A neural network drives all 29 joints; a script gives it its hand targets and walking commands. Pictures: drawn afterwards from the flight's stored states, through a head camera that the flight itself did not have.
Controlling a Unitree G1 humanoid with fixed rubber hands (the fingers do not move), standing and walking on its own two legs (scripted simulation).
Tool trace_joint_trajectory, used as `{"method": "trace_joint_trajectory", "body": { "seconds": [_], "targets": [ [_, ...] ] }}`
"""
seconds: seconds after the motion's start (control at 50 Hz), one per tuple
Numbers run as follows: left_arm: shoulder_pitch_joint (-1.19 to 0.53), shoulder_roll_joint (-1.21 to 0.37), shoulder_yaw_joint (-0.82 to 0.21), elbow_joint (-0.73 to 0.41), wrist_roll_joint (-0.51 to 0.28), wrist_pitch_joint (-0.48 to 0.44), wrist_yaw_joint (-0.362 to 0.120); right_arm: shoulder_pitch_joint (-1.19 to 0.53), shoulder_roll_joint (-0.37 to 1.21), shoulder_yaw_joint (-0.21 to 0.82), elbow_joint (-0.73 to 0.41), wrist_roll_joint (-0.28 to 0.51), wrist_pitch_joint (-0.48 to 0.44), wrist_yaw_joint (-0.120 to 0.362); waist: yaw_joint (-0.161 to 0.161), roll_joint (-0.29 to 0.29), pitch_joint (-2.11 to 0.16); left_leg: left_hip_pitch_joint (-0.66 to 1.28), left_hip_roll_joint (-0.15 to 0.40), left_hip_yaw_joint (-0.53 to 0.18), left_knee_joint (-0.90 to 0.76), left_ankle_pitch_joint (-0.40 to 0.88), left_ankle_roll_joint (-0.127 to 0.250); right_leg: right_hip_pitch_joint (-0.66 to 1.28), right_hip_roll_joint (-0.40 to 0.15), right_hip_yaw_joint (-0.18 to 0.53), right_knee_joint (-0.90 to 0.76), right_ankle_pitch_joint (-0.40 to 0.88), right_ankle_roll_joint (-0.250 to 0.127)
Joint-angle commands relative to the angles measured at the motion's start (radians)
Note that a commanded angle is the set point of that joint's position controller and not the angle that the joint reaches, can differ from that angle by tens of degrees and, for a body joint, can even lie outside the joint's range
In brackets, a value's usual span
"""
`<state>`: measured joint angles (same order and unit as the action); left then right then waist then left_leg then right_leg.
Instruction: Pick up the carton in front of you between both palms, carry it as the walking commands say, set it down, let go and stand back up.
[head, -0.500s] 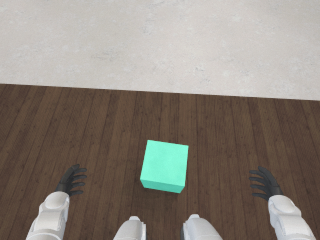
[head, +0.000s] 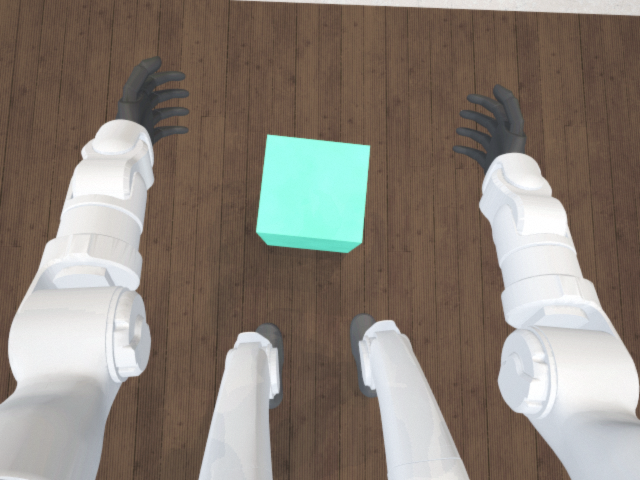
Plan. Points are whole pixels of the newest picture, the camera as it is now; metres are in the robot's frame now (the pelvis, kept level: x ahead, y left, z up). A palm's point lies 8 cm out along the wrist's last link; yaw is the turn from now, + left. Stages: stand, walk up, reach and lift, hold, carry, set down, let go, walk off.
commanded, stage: reach and lift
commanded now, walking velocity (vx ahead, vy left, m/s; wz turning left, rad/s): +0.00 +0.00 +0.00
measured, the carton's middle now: (312, 201) +0.51 -0.02 -0.53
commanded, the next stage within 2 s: none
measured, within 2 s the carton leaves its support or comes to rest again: leaves its support in 1.90 s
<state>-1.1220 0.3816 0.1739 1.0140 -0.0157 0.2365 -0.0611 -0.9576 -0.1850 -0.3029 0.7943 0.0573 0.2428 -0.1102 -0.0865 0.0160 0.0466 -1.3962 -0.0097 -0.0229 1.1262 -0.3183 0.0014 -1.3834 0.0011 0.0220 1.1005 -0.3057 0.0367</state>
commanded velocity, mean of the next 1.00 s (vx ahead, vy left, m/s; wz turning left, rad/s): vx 0.00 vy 0.00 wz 0.00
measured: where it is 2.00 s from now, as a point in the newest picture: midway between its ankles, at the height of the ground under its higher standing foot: (320, 375)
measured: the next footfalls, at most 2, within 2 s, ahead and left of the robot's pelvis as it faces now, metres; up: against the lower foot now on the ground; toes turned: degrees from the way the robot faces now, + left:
none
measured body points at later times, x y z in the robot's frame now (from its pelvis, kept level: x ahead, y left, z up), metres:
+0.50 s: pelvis +0.03 +0.00 -0.10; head +0.36 +0.01 +0.20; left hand +0.56 +0.16 -0.27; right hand +0.50 -0.22 -0.26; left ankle +0.09 +0.12 -0.62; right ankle +0.10 -0.14 -0.62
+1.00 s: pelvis -0.03 +0.00 -0.27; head +0.35 +0.00 -0.03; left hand +0.55 +0.16 -0.46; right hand +0.50 -0.21 -0.46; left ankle +0.09 +0.12 -0.62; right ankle +0.09 -0.14 -0.62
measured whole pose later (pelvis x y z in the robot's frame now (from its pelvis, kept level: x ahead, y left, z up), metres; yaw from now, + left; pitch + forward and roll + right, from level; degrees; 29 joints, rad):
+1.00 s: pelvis -0.03 +0.00 -0.27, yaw -2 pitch +41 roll -3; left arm -1.54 0.47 -0.01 1.23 -0.19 0.07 0.05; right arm -1.39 -0.25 -0.22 1.08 0.19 0.06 -0.15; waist -0.07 -0.02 0.31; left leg -2.29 -0.05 -0.06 2.12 -0.53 -0.03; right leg -2.28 0.05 0.03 2.08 -0.51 0.08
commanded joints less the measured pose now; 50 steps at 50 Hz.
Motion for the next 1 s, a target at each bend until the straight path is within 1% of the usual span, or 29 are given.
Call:
{"method": "trace_joint_trajectory", "body": {
  "seconds": [0.0,0.06,0.12,0.18,0.26,0.32,0.36,0.42,0.52,0.58,0.64,0.72,0.76,0.8,0.84,0.9,0.98],
  "targets": [
    [-0.372,0.133,0.038,-0.037,0.025,-0.026,-0.007,-0.308,-0.093,-0.056,-0.079,-0.027,-0.024,-0.01,-0.027,0.059,-0.87,0.443,-0.048,0.027,-0.111,-0.047,-0.024,0.306,0.056,-0.095,-0.099,-0.033,0.031],
    [-0.427,0.133,0.064,-0.023,0.06,-0.042,-0.004,-0.343,-0.076,-0.092,-0.084,-0.056,-0.043,-0.009,-0.034,0.072,-0.962,0.449,-0.057,0.026,-0.095,0.023,-0.023,0.297,0.061,-0.102,-0.079,0.028,0.034],
    [-0.421,0.114,0.086,-0.034,0.094,-0.06,0.002,-0.317,-0.06,-0.119,-0.101,-0.082,-0.066,-0.003,-0.039,0.09,-1.053,0.492,-0.063,0.024,-0.073,0.153,-0.025,0.281,0.067,-0.11,-0.06,0.138,0.035],
    [-0.386,0.064,0.107,-0.049,0.12,-0.087,0.006,-0.27,-0.03,-0.142,-0.107,-0.106,-0.103,0.014,-0.036,0.105,-1.065,0.498,-0.065,0.014,-0.03,0.297,-0.026,0.18,0.071,-0.111,-0.031,0.239,0.036],
    [-0.316,0.002,0.127,-0.063,0.142,-0.128,0.022,-0.214,-0.002,-0.164,-0.093,-0.129,-0.157,0.033,-0.025,0.109,-1.052,0.403,-0.061,-0.003,0.062,0.439,-0.028,0.029,0.071,-0.102,0.045,0.329,0.04],
    [-0.255,-0.022,0.126,-0.055,0.143,-0.151,0.038,-0.172,0.007,-0.165,-0.065,-0.131,-0.187,0.037,-0.016,0.096,-1.044,0.277,-0.057,-0.011,0.151,0.478,-0.03,-0.057,0.07,-0.091,0.133,0.367,0.045],
    [-0.23,-0.024,0.118,-0.058,0.131,-0.164,0.052,-0.156,0.005,-0.156,-0.048,-0.121,-0.202,0.035,-0.008,0.088,-1.044,0.19,-0.056,-0.012,0.218,0.473,-0.033,-0.11,0.071,-0.085,0.202,0.372,0.049],
    [-0.239,-0.004,0.086,-0.085,0.095,-0.181,0.07,-0.169,-0.015,-0.129,-0.042,-0.085,-0.217,0.027,-0.001,0.084,-1.075,0.073,-0.058,-0.002,0.316,0.44,-0.04,-0.14,0.073,-0.077,0.304,0.374,0.05],
    [-0.311,0.075,-0.015,-0.148,-0.018,-0.185,0.097,-0.231,-0.087,-0.038,-0.071,0.02,-0.219,-0.005,-0.005,0.087,-1.23,0.027,-0.054,0.018,0.488,0.398,-0.042,-0.138,0.067,-0.084,0.478,0.378,0.055],
    [-0.371,0.107,-0.068,-0.155,-0.077,-0.176,0.108,-0.281,-0.118,0.014,-0.078,0.076,-0.207,-0.022,-0.005,0.102,-1.268,0.021,-0.049,0.03,0.57,0.333,-0.042,-0.174,0.063,-0.097,0.557,0.31,0.055],
    [-0.445,0.141,-0.098,-0.158,-0.116,-0.16,0.115,-0.348,-0.145,0.045,-0.088,0.117,-0.184,-0.036,-0.005,0.114,-1.282,-0.006,-0.041,0.043,0.625,0.225,-0.043,-0.187,0.06,-0.108,0.618,0.219,0.048],
    [-0.533,0.166,-0.118,-0.079,-0.139,-0.138,0.118,-0.451,-0.162,0.053,-0.027,0.134,-0.158,-0.047,-0.007,0.104,-1.163,-0.114,-0.027,0.047,0.672,0.037,-0.038,-0.243,0.046,-0.112,0.677,0.059,0.043],
    [-0.573,0.172,-0.126,-0.021,-0.146,-0.136,0.116,-0.504,-0.168,0.052,0.02,0.134,-0.158,-0.049,-0.007,0.096,-1.086,-0.162,-0.018,0.041,0.695,-0.031,-0.034,-0.283,0.037,-0.111,0.704,-0.006,0.042],
    [-0.606,0.178,-0.134,0.036,-0.151,-0.141,0.115,-0.55,-0.172,0.052,0.073,0.129,-0.164,-0.048,-0.007,0.082,-1.015,-0.218,-0.01,0.035,0.72,-0.079,-0.031,-0.305,0.03,-0.107,0.733,-0.045,0.04],
    [-0.626,0.182,-0.143,0.085,-0.156,-0.15,0.114,-0.581,-0.175,0.054,0.124,0.124,-0.173,-0.046,-0.007,0.071,-0.96,-0.259,-0.004,0.028,0.746,-0.101,-0.028,-0.318,0.026,-0.103,0.762,-0.06,0.039],
    [-0.655,0.19,-0.159,0.135,-0.168,-0.168,0.112,-0.623,-0.185,0.06,0.187,0.124,-0.191,-0.042,-0.009,0.064,-0.901,-0.296,0.002,0.018,0.79,-0.096,-0.027,-0.332,0.022,-0.096,0.809,-0.048,0.038],
    [-0.71,0.215,-0.187,0.126,-0.194,-0.197,0.121,-0.676,-0.21,0.083,0.214,0.149,-0.221,-0.043,-0.008,0.066,-0.938,-0.276,0.006,0.013,0.852,-0.029,-0.029,-0.305,0.022,-0.091,0.87,0.028,0.038]
  ]
}}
